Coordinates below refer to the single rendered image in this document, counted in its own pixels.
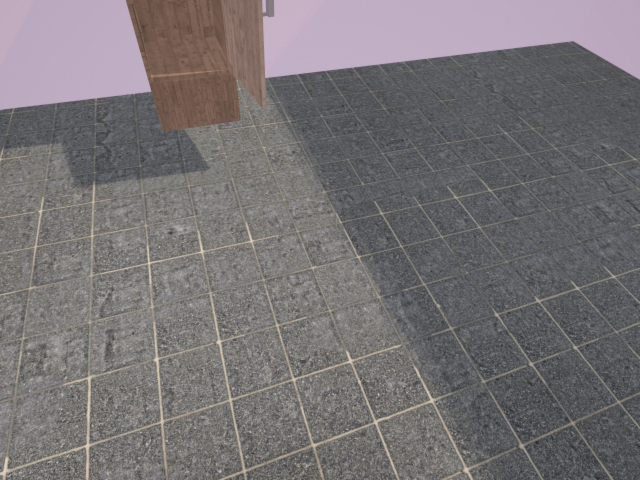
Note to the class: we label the cupboard door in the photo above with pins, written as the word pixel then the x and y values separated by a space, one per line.
pixel 243 25

